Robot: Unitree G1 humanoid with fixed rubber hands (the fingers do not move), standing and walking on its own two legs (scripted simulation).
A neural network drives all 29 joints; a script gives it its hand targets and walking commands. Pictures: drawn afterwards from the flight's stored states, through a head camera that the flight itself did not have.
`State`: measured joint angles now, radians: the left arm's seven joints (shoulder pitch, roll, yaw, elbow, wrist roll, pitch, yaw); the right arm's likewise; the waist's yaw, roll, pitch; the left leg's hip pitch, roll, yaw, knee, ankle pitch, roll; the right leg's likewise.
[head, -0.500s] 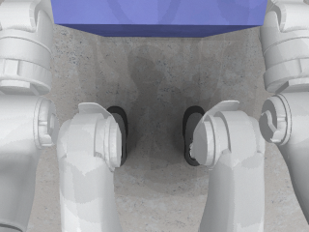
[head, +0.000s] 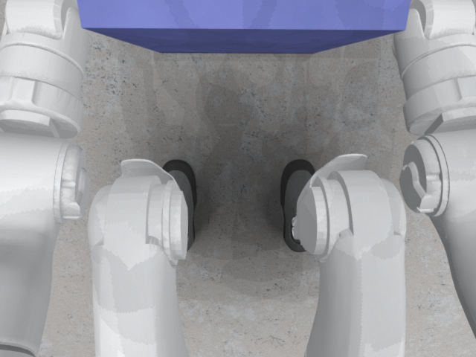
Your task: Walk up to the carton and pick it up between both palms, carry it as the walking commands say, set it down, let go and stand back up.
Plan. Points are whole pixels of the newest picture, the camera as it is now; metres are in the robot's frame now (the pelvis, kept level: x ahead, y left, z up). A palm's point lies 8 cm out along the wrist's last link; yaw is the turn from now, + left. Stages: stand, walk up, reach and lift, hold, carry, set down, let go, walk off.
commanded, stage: reach and lift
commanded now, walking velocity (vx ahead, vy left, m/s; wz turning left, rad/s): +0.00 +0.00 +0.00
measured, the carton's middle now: out of the picture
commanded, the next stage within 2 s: none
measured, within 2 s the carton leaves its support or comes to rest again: leaves its support in 0.52 s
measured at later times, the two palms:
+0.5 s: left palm out of the picture +0.56 +0.18 -0.17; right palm out of the picture +0.55 -0.18 -0.18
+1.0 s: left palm out of the picture +0.56 +0.18 -0.09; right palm out of the picture +0.56 -0.18 -0.10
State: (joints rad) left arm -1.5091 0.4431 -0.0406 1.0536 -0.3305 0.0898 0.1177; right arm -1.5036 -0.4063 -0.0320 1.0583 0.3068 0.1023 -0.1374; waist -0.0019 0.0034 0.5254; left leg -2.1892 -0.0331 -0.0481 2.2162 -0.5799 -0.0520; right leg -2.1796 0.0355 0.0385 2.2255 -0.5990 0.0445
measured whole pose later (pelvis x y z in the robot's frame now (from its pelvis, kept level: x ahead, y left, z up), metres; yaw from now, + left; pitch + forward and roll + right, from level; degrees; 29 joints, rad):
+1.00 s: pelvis -0.02 +0.00 +0.04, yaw +0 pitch +30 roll -1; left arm -1.51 0.38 0.22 0.81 -0.11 0.38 0.06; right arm -1.51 -0.38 -0.22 0.83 0.15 0.37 -0.10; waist 0.00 0.01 0.53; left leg -2.07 -0.06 -0.06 2.09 -0.53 -0.06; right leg -2.05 0.07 0.05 2.09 -0.55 0.07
